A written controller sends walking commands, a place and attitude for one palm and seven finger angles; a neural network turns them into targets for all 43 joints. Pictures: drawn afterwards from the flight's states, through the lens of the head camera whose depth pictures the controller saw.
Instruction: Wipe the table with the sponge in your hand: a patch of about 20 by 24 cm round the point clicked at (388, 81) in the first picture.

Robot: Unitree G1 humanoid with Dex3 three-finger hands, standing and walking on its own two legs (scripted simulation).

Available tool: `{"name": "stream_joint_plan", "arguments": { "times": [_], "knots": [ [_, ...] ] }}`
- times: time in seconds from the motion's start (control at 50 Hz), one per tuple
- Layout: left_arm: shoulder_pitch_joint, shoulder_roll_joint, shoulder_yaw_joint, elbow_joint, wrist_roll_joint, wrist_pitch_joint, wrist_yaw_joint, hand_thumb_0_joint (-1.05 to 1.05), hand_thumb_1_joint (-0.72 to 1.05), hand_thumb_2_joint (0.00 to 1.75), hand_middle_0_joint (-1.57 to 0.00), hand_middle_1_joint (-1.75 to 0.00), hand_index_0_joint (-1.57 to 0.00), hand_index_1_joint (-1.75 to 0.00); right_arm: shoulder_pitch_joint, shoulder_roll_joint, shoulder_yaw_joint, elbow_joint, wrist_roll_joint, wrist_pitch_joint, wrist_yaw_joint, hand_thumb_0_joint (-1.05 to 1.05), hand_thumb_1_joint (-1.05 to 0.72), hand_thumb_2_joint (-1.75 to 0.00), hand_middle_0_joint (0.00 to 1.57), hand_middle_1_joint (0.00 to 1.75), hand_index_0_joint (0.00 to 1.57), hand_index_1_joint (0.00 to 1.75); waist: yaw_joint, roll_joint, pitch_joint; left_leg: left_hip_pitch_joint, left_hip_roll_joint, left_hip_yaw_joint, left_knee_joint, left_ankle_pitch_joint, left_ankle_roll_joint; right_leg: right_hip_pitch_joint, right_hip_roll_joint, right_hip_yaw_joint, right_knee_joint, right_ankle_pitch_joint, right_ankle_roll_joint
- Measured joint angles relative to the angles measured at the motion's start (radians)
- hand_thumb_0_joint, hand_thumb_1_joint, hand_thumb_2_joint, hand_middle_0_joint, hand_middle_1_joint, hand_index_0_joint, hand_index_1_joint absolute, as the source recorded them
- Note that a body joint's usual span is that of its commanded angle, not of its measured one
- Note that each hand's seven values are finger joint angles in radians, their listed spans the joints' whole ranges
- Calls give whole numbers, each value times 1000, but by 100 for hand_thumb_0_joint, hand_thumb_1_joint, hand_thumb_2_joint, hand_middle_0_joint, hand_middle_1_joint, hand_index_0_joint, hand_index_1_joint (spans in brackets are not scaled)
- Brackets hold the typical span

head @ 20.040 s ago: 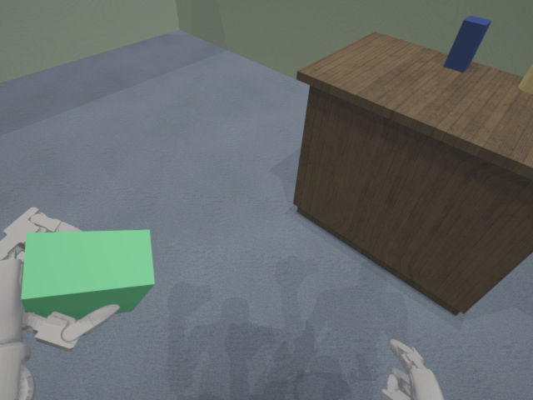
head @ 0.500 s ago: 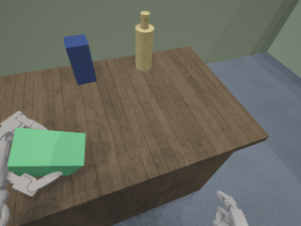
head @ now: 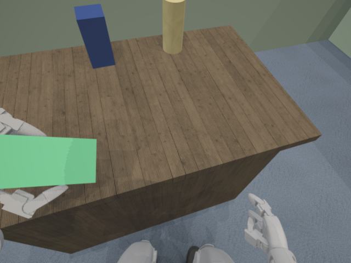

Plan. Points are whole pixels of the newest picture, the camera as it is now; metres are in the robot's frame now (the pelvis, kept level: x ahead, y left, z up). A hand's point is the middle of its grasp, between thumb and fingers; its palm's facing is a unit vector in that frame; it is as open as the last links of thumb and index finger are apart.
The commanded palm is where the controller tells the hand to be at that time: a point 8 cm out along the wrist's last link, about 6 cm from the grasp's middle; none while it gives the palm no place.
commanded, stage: come to a stop and stand still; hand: left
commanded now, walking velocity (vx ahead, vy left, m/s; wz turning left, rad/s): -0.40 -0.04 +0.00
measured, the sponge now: (59, 164) +0.23 +0.22 +0.15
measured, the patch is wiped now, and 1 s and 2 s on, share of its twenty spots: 0.00 0.00 0.00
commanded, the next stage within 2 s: look again from close up in 1.66 s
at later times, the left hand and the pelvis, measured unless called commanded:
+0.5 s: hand out of the picture +0.14 +0.27 +0.19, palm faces +0.43 -0.83 -0.36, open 10.6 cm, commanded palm +0.09 +0.30 +0.20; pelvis -0.06 +0.01 +0.01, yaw +2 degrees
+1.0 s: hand out of the picture +0.18 +0.30 +0.19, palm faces +0.44 -0.76 -0.47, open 10.6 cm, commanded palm +0.09 +0.30 +0.20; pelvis -0.05 +0.01 +0.02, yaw +2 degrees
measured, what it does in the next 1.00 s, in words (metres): steps on the spot: left foot, then right foot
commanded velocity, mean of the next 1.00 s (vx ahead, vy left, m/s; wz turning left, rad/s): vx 0.04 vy -0.02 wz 0.00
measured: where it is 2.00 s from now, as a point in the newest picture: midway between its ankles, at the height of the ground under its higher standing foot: outside the picture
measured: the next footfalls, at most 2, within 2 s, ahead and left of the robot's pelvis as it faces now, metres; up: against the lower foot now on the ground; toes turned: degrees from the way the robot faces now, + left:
left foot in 0.22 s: -0.04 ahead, +0.12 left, +0.00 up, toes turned +4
right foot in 0.38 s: +0.05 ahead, -0.07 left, +0.00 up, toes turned +5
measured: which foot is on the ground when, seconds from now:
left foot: down 0.00-0.02, up 0.04-0.20, down 0.22-1.00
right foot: down 0.00-0.24, up 0.26-0.36, down 0.38-1.00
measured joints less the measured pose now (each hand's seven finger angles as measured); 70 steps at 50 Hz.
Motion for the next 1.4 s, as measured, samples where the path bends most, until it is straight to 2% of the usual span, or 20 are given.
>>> {"name": "stream_joint_plan", "arguments": {
  "times": [0.08, 0.12, 0.18, 0.24, 0.28, 0.34, 0.42, 0.52, 0.6, 0.7, 0.82, 0.92, 0.96, 0.98, 1.02, 1.08, 1.16, 1.22, 1.32, 1.4],
  "knots": [
    [-26, -25, -26, -40, 6, -16, 6, -1, -54, 102, -68, -137, -68, -137, 2, -9, -19, 57, -10, 5, 6, 1, -90, -90, 20, 30, 20, 30, -10, -15, -1, -93, -46, -44, 232, -152, -23, -25, -17, -12, -38, 40, -15],
    [-18, -24, -33, -53, 4, 0, 14, -1, -54, 102, -68, -137, -68, -137, 4, -5, -20, 80, -15, 30, 3, 1, -90, -90, 20, 30, 20, 30, -25, -53, -15, -92, -64, -24, 316, -174, -33, -28, -38, 1, -91, 80, -17],
    [41, -3, -21, -47, 0, 18, 30, -1, -54, 102, -68, -137, -68, -137, 35, -5, -10, 77, -12, 43, -10, 1, -90, -90, 20, 30, 20, 30, -60, -93, -63, 25, -55, 15, 123, -195, -28, -45, -61, 19, -149, 121, -3],
    [77, 12, -27, -16, 5, 29, 40, -1, -54, 102, -68, -137, -68, -137, 76, -37, -29, 56, -7, 23, -29, 1, -90, -90, 20, 30, 20, 30, -96, -43, -85, 157, -24, 15, -167, -69, -5, -65, -52, -7, -126, 85, 22],
    [74, 31, -20, 11, 14, 46, 45, -1, -54, 102, -68, -137, -68, -137, 85, -29, -42, 69, 6, 23, -34, 1, -90, -90, 20, 30, 20, 30, -81, -62, -50, 189, -42, 32, -153, -46, 7, -44, -57, 20, -68, 17, 34],
    [101, 36, -9, 30, 18, 74, 41, -1, -54, 102, -68, -137, -68, -137, 130, -15, -45, 78, 14, 24, -28, 1, -90, -90, 20, 30, 20, 30, -75, -57, -78, 217, -41, 33, -145, -65, 8, 28, -46, 7, -1, -67, 40],
    [43, -2, -26, 32, 27, 74, 33, -1, -54, 102, -68, -137, -68, -137, 144, -17, -44, 100, 19, 18, -5, 1, -90, -90, 20, 30, 20, 30, -61, -3, -92, 202, -5, -1, -92, -85, 0, 128, -11, -37, -83, -15, 1],
    [3, -45, -54, 56, 10, 56, 25, -1, -54, 102, -68, -137, -68, -137, 99, -18, -25, 98, 14, 23, 6, 1, -90, -90, 20, 30, 20, 30, -53, 1, -116, 180, 3, 7, -92, -69, 3, 112, -1, -30, -105, -2, -6],
    [29, -52, -81, 92, 19, 76, 15, -1, -54, 102, -68, -137, -68, -137, 89, -19, -16, 62, 15, 22, -4, 1, -90, -90, 20, 30, 20, 30, -61, 10, -128, 190, 2, 17, -145, -34, 7, 103, 10, -4, -105, -89, 14],
    [21, -13, -66, 102, 25, 89, 13, -1, -54, 102, -68, -137, -68, -137, 82, -14, -14, 44, 13, 25, -1, 1, -90, -90, 20, 30, 20, 30, -57, 2, -93, 199, -8, 8, -128, -36, 1, 126, 3, -3, -130, 42, 8],
    [21, -44, -61, 84, 21, 77, 21, -1, -54, 102, -68, -137, -68, -137, 100, -31, -14, 63, 8, 22, 1, 1, -90, -90, 20, 30, 20, 30, -37, 22, -106, 183, 1, -10, -132, -45, 6, 126, 22, -7, -159, 28, -4],
    [16, -54, -77, 76, 21, 71, 28, -1, -54, 102, -68, -137, -68, -137, 100, -43, -19, 78, 6, 22, -4, 1, -90, -90, 20, 30, 20, 30, -39, 14, -99, 186, -5, -9, -161, -35, 0, 125, 20, 0, -182, 45, -3],
    [-105, 30, -50, 140, 69, 47, -18, -1, -54, 102, -68, -137, -69, -136, 112, -37, -27, 89, -11, -5, -18, 1, -90, -90, 20, 30, 20, 30, -11, 2, -84, 174, -6, -10, -157, -35, -1, 113, 18, -2, -174, 42, 0],
    [-163, 66, -27, 187, 59, 32, -22, -1, -54, 102, -68, -137, -69, -136, 103, -34, -22, 99, -6, 0, -17, 1, -90, -90, 20, 30, 20, 30, -9, -7, -77, 176, -10, -10, -161, -32, -2, 110, 14, -1, -169, 40, -2],
    [-225, 87, 17, 253, 34, 31, -8, -1, -54, 102, -68, -137, -69, -136, 88, -34, -15, 93, 2, 7, -8, 1, -90, -90, 20, 30, 20, 30, -19, -6, -72, 183, -13, 0, -169, -32, -1, 108, 12, 9, -163, 37, -2],
    [-185, 43, 36, 242, 6, 37, 16, -1, -54, 102, -68, -137, -69, -136, 75, -46, -19, 66, 12, 1, 17, 1, -90, -90, 20, 30, 20, 30, -52, 28, -78, 199, -17, 21, -173, -44, 11, 113, 11, 30, -161, 29, 12],
    [-20, -20, -52, 130, 3, 20, 3, -1, -54, 102, -68, -137, -68, -136, 70, -44, -29, 48, 19, 5, 32, 1, -90, -90, 20, 30, 20, 30, -84, 55, -95, 220, -29, 35, -183, -59, 27, 124, 2, 47, -154, 11, 32],
    [57, -10, -94, 99, 8, 8, -16, -1, -54, 102, -68, -137, -69, -136, 65, -23, -25, 54, 19, 24, 23, 1, -90, -90, 20, 30, 20, 30, -87, 36, -102, 231, -37, 32, -188, -64, 32, 130, -6, 45, -145, -3, 38],
    [41, 24, -51, 130, 7, 32, -12, -1, -54, 102, -68, -137, -69, -136, 63, -8, -11, 47, 16, 41, 1, 1, -90, -90, 20, 30, 20, 30, -55, -3, -92, 237, -44, 18, -182, -68, 36, 141, -15, 33, -136, -14, 41],
    [-23, -5, -30, 126, 5, 56, 11, -1, -54, 102, -68, -137, -69, -136, 50, -19, -10, 43, 15, 33, 1, 1, -90, -90, 20, 30, 20, 30, -23, -3, -80, 242, -47, 11, -169, -72, 42, 156, -20, 26, -141, -12, 47]
  ]
}}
